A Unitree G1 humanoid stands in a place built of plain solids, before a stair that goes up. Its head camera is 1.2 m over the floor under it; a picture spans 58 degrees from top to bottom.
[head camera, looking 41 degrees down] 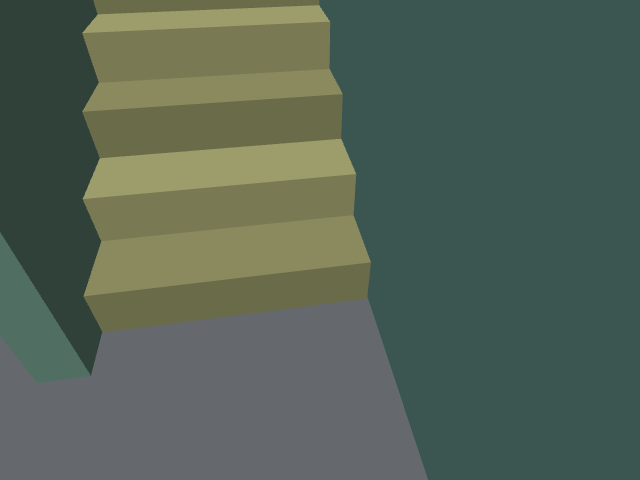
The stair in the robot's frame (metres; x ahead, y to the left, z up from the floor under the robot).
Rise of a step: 0.18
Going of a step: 0.27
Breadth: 0.92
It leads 10 degrees to the left of straight ahead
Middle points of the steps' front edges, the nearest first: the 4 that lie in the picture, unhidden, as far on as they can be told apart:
0.98 0.28 0.18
1.24 0.33 0.37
1.50 0.37 0.55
1.76 0.41 0.74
